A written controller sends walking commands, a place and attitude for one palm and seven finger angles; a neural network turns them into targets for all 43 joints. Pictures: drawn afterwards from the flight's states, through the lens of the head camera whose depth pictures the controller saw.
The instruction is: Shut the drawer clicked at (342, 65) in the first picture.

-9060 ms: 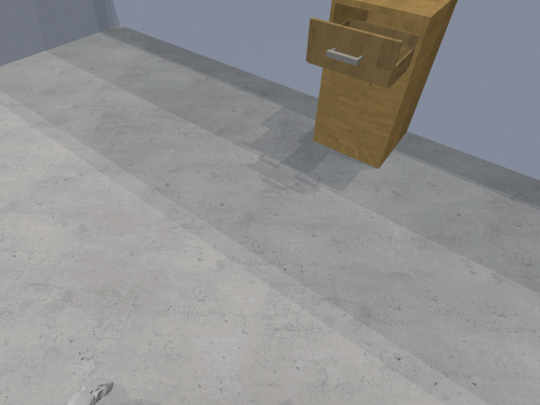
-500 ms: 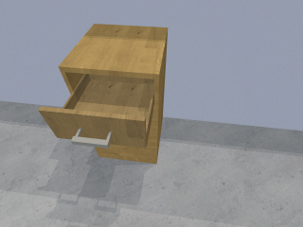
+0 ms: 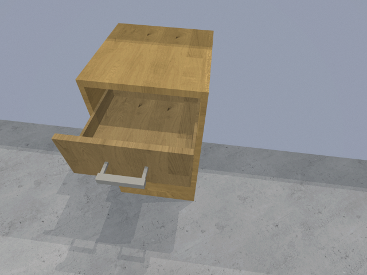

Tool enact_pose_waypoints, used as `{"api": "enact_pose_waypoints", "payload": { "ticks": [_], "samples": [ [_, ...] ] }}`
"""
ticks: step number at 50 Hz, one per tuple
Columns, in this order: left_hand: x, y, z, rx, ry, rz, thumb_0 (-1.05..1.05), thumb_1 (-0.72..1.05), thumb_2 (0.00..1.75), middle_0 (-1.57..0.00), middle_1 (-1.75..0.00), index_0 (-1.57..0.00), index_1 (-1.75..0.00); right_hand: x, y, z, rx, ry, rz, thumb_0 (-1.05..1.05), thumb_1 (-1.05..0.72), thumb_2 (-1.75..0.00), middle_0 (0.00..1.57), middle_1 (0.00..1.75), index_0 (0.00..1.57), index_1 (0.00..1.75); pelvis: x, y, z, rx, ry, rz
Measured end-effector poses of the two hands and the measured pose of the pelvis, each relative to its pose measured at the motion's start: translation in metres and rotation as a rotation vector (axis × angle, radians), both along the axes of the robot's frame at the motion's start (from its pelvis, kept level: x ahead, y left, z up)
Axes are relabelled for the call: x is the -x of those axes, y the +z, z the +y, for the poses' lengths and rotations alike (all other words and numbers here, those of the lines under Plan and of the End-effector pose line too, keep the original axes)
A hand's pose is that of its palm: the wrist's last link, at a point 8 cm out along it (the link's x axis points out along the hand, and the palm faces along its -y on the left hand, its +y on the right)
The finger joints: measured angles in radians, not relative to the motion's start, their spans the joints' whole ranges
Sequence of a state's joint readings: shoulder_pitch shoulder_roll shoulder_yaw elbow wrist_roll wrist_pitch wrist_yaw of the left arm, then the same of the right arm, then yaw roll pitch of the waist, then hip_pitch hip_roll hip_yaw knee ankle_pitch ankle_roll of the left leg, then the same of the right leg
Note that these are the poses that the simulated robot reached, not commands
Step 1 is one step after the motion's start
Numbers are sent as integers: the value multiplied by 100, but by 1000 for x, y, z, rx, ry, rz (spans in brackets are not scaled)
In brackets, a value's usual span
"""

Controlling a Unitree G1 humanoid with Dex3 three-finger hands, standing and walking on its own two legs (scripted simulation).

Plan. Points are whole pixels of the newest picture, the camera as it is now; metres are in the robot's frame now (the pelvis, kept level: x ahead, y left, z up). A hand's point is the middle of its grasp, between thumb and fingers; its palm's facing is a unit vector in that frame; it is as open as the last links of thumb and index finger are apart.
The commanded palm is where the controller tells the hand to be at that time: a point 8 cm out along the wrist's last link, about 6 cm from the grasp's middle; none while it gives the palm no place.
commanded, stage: come to a stop and stand still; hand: left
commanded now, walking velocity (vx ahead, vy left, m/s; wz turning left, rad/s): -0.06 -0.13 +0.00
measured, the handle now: (123, 174) +0.38 +0.21 -0.08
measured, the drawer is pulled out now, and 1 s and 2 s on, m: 0.23 0.23 0.23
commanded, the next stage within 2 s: look again from close up in 1.88 s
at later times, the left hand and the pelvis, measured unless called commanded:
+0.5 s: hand out of the picture +0.05 +0.15 -0.16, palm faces -0.03 -0.97 -0.26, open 7.3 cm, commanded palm none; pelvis +0.01 -0.04 +0.00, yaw -1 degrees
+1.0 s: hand out of the picture +0.01 +0.14 -0.16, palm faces +0.03 -0.98 -0.22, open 7.4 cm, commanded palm none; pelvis +0.00 -0.04 +0.02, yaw +1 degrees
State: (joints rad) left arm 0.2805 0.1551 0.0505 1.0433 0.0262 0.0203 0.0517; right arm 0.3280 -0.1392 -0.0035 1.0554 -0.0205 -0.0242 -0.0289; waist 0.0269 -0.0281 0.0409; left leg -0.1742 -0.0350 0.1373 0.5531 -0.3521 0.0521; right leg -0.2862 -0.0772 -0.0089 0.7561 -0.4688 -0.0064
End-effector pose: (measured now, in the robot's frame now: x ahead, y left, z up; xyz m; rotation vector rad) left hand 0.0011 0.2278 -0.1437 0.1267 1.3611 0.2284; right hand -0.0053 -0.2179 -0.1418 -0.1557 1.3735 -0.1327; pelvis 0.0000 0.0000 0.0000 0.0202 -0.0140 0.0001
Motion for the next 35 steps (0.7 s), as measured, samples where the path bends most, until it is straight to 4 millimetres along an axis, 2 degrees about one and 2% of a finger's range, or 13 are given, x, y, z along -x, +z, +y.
{"api": "enact_pose_waypoints", "payload": {
  "ticks": [4,8,16,20,24,30,35],
  "samples": [
    [-11,7,9,-1,-15,8,0,91,90,-20,-30,-20,-30,-11,5,14,0,2,-27,0,-91,-90,20,30,20,30,-5,7,9,10,4,5],
    [-24,11,10,3,-17,-20,0,91,90,-20,-30,-20,-30,-9,9,22,-5,14,-2,1,-93,-90,20,30,20,30,-6,11,11,11,12,5],
    [-33,15,-2,-4,-56,0,0,93,90,-20,-30,-20,-30,2,3,16,-36,-26,42,0,-92,-90,20,30,20,30,-6,12,-2,10,-5,-5],
    [-38,13,-13,-28,-108,-18,0,93,90,-20,-30,-20,-30,5,-7,-1,-56,-59,43,1,-92,-90,20,30,20,30,-8,4,-18,-23,-27,8],
    [-41,18,-31,-34,-136,-33,0,92,90,-20,-30,-20,-30,-4,-9,-29,-39,-82,7,1,-92,-90,20,30,20,30,-11,4,-32,-1,-20,14],
    [-48,21,-47,-37,-114,-103,1,93,89,-20,-30,-20,-30,-27,-2,-64,1,-44,-40,0,-91,-90,20,30,20,30,-11,6,-49,12,13,11],
    [-46,21,-54,-27,-89,-130,0,92,89,-21,-30,-20,-30,-41,6,-78,30,-11,-69,0,-91,-90,20,30,20,30,-7,9,-55,19,27,1]
  ]
}}
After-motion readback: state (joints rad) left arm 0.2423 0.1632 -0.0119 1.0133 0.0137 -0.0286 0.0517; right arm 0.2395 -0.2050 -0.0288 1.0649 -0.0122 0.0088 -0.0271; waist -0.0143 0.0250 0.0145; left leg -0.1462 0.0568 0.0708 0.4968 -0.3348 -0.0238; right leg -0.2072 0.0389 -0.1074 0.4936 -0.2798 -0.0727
